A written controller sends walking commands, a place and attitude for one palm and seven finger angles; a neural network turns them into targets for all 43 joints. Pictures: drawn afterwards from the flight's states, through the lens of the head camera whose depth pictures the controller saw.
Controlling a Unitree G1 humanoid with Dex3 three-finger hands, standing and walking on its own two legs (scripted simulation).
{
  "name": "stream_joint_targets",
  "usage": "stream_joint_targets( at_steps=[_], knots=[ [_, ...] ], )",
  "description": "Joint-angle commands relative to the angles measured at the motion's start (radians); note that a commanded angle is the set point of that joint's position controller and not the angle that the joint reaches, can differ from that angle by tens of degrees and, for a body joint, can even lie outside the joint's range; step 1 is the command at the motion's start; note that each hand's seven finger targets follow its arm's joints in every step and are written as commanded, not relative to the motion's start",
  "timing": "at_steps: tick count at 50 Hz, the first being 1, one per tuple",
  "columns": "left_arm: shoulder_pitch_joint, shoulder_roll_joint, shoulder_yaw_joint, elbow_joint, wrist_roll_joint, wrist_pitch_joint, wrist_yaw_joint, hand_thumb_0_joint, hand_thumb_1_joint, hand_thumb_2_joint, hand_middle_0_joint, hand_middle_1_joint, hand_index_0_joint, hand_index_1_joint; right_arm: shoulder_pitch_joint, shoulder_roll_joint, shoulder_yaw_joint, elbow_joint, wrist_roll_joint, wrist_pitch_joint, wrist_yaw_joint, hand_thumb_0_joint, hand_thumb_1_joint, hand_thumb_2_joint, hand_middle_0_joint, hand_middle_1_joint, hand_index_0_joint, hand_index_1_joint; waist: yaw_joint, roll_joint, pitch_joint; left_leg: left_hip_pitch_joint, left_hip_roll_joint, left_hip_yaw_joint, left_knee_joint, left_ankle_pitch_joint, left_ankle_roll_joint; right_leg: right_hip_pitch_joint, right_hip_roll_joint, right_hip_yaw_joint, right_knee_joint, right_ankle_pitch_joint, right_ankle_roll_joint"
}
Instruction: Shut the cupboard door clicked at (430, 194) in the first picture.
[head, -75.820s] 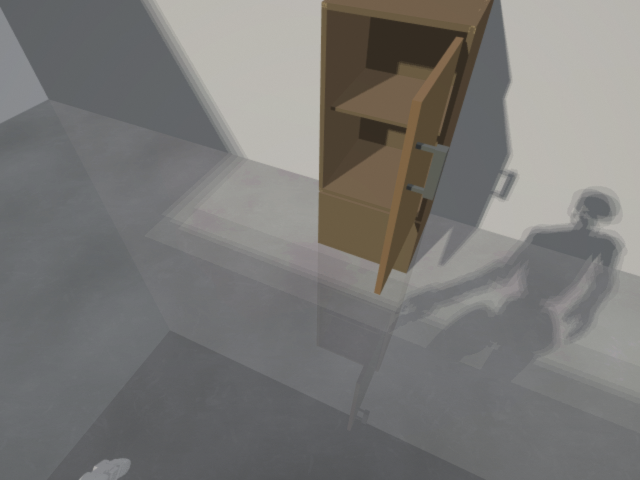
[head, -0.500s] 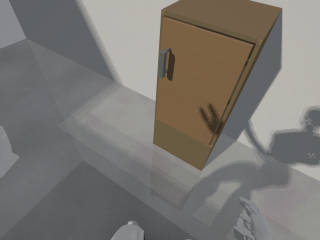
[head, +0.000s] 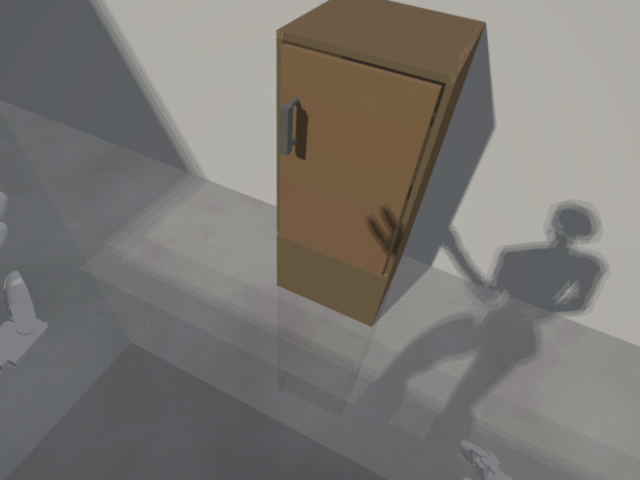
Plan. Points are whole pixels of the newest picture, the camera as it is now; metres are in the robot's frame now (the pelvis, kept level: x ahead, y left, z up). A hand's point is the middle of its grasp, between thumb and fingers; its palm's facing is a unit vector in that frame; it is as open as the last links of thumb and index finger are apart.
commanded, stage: stop stepping back and stand still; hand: left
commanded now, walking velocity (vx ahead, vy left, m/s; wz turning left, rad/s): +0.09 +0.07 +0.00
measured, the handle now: (289, 126) +0.88 +0.10 -0.02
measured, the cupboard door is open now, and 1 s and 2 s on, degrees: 0 0 0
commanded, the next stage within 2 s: let the arm hang, fingers relaxed in 0.48 s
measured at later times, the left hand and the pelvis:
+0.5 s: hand (51, 310) +0.23 +0.26 +0.17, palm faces +0.38 -0.81 -0.44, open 7.4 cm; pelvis +0.02 +0.01 +0.01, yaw -1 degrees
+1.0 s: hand out of the picture +0.00 +0.18 -0.18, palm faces -0.01 -0.99 -0.17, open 7.1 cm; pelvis +0.00 -0.01 +0.00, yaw +0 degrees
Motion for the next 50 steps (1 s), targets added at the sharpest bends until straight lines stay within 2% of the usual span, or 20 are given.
stream_joint_targets(
  at_steps=[1, 3, 6, 8, 11, 14, 16, 22, 24, 28, 29, 30, 31, 34, 37, 39, 43, 45, 48, 50],
  knots=[
    [0.022, 0.226, 0.172, -0.192, -0.026, -0.062, 0.030, 0.000, 0.900, 0.900, -0.200, -0.300, -0.200, -0.300, -0.123, -0.139, -0.063, -0.169, 0.012, -0.044, -0.015, 0.000, -0.900, -0.900, 0.200, 0.300, 0.200, 0.300, 0.015, -0.004, -0.123, 0.132, -0.012, -0.050, 0.008, -0.027, -0.005, -0.018, -0.197, 0.203, -0.160, 0.166, -0.047],
    [0.079, 0.228, 0.187, -0.179, -0.032, -0.060, 0.030, 0.000, 0.900, 0.900, -0.200, -0.300, -0.200, -0.300, -0.134, -0.138, -0.060, -0.175, 0.016, -0.022, -0.012, 0.000, -0.900, -0.900, 0.200, 0.300, 0.200, 0.300, 0.015, -0.005, -0.064, 0.081, -0.023, -0.044, 0.031, -0.078, -0.006, -0.063, -0.233, 0.255, -0.217, 0.016, -0.061],
    [0.072, 0.212, 0.167, -0.140, -0.026, -0.063, 0.032, 0.000, 0.900, 0.900, -0.200, -0.300, -0.200, -0.300, -0.138, -0.145, -0.058, -0.167, 0.015, -0.007, -0.015, 0.000, -0.900, -0.900, 0.200, 0.300, 0.200, 0.300, 0.010, -0.012, 0.036, 0.044, -0.023, -0.054, 0.033, -0.088, -0.005, -0.122, -0.245, 0.261, -0.246, -0.109, -0.070],
    [0.011, 0.196, 0.137, -0.112, -0.019, -0.068, 0.029, 0.000, 0.900, 0.900, -0.200, -0.300, -0.200, -0.300, -0.133, -0.157, -0.063, -0.158, 0.017, -0.016, -0.022, 0.000, -0.900, -0.900, 0.200, 0.300, 0.200, 0.300, 0.006, -0.029, 0.084, 0.085, -0.019, -0.067, -0.009, -0.078, 0.004, -0.176, -0.212, 0.222, -0.236, -0.148, -0.051],
    [-0.060, 0.169, 0.093, -0.065, -0.008, -0.073, 0.020, 0.000, 0.900, 0.900, -0.200, -0.300, -0.200, -0.300, -0.130, -0.173, -0.065, -0.153, 0.014, -0.029, -0.035, 0.000, -0.900, -0.900, 0.200, 0.300, 0.200, 0.300, 0.002, 0.069, 0.140, 0.138, 0.012, -0.125, -0.115, -0.059, 0.017, -0.218, -0.131, 0.132, -0.175, -0.097, -0.008],
    [-0.132, 0.187, 0.091, -0.120, 0.000, -0.088, 0.016, 0.000, 0.900, 0.900, -0.200, -0.300, -0.200, -0.300, -0.138, -0.186, -0.065, -0.154, 0.014, -0.051, -0.044, 0.000, -0.900, -0.900, 0.200, 0.300, 0.200, 0.300, 0.013, 0.192, 0.091, 0.118, 0.076, -0.240, -0.265, -0.094, 0.039, -0.107, -0.055, 0.056, -0.048, 0.048, 0.033],
    [-0.127, 0.176, 0.085, -0.151, 0.001, -0.093, 0.016, 0.000, 0.900, 0.900, -0.200, -0.300, -0.200, -0.300, -0.129, -0.177, -0.064, -0.160, 0.012, -0.066, -0.045, 0.000, -0.900, -0.900, 0.200, 0.300, 0.200, 0.300, 0.021, 0.183, 0.022, 0.141, 0.098, -0.264, -0.291, -0.078, 0.048, -0.046, -0.044, 0.044, -0.016, 0.090, 0.040],
    [0.032, 0.201, 0.145, -0.238, -0.016, -0.094, 0.017, 0.000, 0.900, 0.900, -0.200, -0.300, -0.200, -0.300, -0.129, -0.161, -0.064, -0.178, 0.012, -0.070, -0.032, 0.000, -0.900, -0.900, 0.200, 0.300, 0.200, 0.300, 0.031, 0.136, -0.193, 0.228, 0.036, -0.116, -0.136, 0.259, 0.020, 0.083, -0.077, 0.068, -0.053, 0.304, 0.027],
    [0.097, 0.213, 0.172, -0.212, -0.026, -0.086, 0.018, 0.000, 0.900, 0.900, -0.200, -0.300, -0.200, -0.300, -0.127, -0.162, -0.064, -0.178, 0.011, -0.059, -0.029, 0.000, -0.900, -0.900, 0.200, 0.300, 0.200, 0.300, 0.027, 0.127, -0.208, 0.223, 0.026, -0.100, -0.108, 0.286, 0.009, 0.089, -0.091, 0.086, -0.060, 0.359, 0.018],
    [0.082, 0.189, 0.158, -0.140, -0.037, -0.068, 0.014, 0.000, 0.900, 0.900, -0.200, -0.300, -0.200, -0.300, -0.133, -0.152, -0.055, -0.181, 0.016, -0.024, -0.030, 0.000, -0.900, -0.900, 0.200, 0.300, 0.200, 0.300, 0.018, 0.099, -0.118, 0.194, 0.025, -0.085, -0.096, 0.260, 0.005, 0.020, -0.101, 0.106, -0.098, 0.370, 0.019],
    [-0.045, -0.036, -0.342, 0.540, 0.032, 0.053, -0.117, 0.000, 0.900, 0.900, -0.200, -0.300, -0.200, -0.300, -0.241, -0.264, -0.095, -0.022, 0.042, -0.097, 0.056, 0.000, -0.900, -0.900, 0.200, 0.300, 0.200, 0.300, -0.007, 0.098, -0.023, 0.196, 0.044, -0.076, 0.033, 0.458, 0.005, -0.114, -0.150, 0.033, 0.007, 0.487, 0.006],
    [-0.072, 0.000, -0.309, 0.577, 0.052, 0.155, -0.145, 0.000, 0.900, 0.900, -0.200, -0.300, -0.200, -0.300, -0.167, -0.314, -0.123, 0.010, 0.019, -0.040, 0.062, 0.000, -0.900, -0.900, 0.200, 0.300, 0.200, 0.300, 0.006, 0.094, -0.064, 0.225, 0.046, -0.076, 0.025, 0.445, 0.002, -0.115, -0.158, 0.087, 0.003, 0.444, 0.004],
    [-0.066, -0.006, -0.308, 0.570, 0.057, 0.184, -0.153, 0.000, 0.900, 0.900, -0.200, -0.300, -0.200, -0.300, -0.145, -0.303, -0.122, -0.003, 0.016, -0.015, 0.056, 0.000, -0.900, -0.900, 0.200, 0.300, 0.200, 0.300, 0.008, 0.084, -0.048, 0.225, 0.047, -0.078, 0.030, 0.417, 0.011, -0.127, -0.145, 0.077, 0.013, 0.401, 0.006],
    [-0.154, 0.013, -0.324, 0.721, 0.066, 0.169, -0.165, 0.000, 0.900, 0.900, -0.200, -0.300, -0.200, -0.300, -0.138, -0.283, -0.094, 0.021, 0.005, 0.031, 0.055, 0.000, -0.900, -0.900, 0.200, 0.300, 0.200, 0.300, 0.028, -0.099, -0.028, 0.168, 0.045, -0.120, 0.018, 0.325, 0.039, -0.122, -0.137, 0.092, 0.005, 0.290, -0.007],
    [-0.231, 0.035, -0.333, 0.893, 0.067, 0.164, -0.165, 0.000, 0.900, 0.900, -0.200, -0.300, -0.200, -0.300, -0.156, -0.274, -0.078, 0.042, -0.008, 0.068, 0.054, 0.000, -0.900, -0.900, 0.200, 0.300, 0.200, 0.300, 0.017, -0.221, 0.046, 0.152, 0.004, -0.138, 0.012, 0.146, 0.038, -0.170, -0.178, 0.155, -0.071, 0.164, -0.037],
    [-0.257, 0.036, -0.347, 1.004, 0.065, 0.167, -0.159, 0.000, 0.900, 0.900, -0.200, -0.300, -0.200, -0.300, -0.141, -0.267, -0.073, 0.068, -0.018, 0.088, 0.056, 0.000, -0.900, -0.900, 0.200, 0.300, 0.200, 0.300, 0.011, -0.184, 0.063, 0.179, -0.011, -0.132, -0.001, 0.120, 0.030, -0.190, -0.187, 0.172, -0.097, 0.090, -0.053],
    [-0.241, -0.002, -0.368, 1.193, 0.055, 0.174, -0.152, 0.000, 0.900, 0.900, -0.200, -0.300, -0.200, -0.300, -0.116, -0.232, -0.058, 0.149, -0.020, 0.102, 0.051, 0.000, -0.900, -0.900, 0.200, 0.300, 0.200, 0.300, 0.018, 0.094, 0.058, 0.186, 0.008, -0.159, -0.100, 0.112, 0.033, -0.111, -0.148, 0.157, -0.101, 0.034, -0.027],
    [-0.206, -0.021, -0.372, 1.280, 0.051, 0.174, -0.151, 0.000, 0.900, 0.900, -0.200, -0.300, -0.200, -0.300, -0.101, -0.209, -0.053, 0.189, -0.016, 0.105, 0.045, 0.000, -0.900, -0.900, 0.200, 0.300, 0.200, 0.300, 0.028, 0.161, 0.044, 0.173, 0.012, -0.159, -0.123, 0.090, 0.030, -0.052, -0.146, 0.153, -0.120, 0.051, -0.025],
    [-0.178, -0.039, -0.366, 1.385, 0.047, 0.170, -0.151, 0.000, 0.900, 0.900, -0.200, -0.300, -0.200, -0.300, -0.066, -0.187, -0.054, 0.247, -0.015, 0.106, 0.033, 0.000, -0.900, -0.900, 0.200, 0.300, 0.200, 0.300, 0.030, 0.228, 0.025, 0.181, 0.013, -0.151, -0.133, 0.064, 0.026, -0.004, -0.149, 0.159, -0.153, 0.078, -0.037],
    [-0.180, -0.044, -0.367, 1.439, 0.046, 0.167, -0.152, 0.000, 0.900, 0.900, -0.200, -0.300, -0.200, -0.300, -0.037, -0.190, -0.058, 0.283, -0.010, 0.105, 0.027, 0.000, -0.900, -0.900, 0.200, 0.300, 0.200, 0.300, 0.026, 0.184, 0.027, 0.205, 0.023, -0.156, -0.133, 0.082, 0.028, -0.001, -0.150, 0.153, -0.177, 0.093, -0.040]
  ],
)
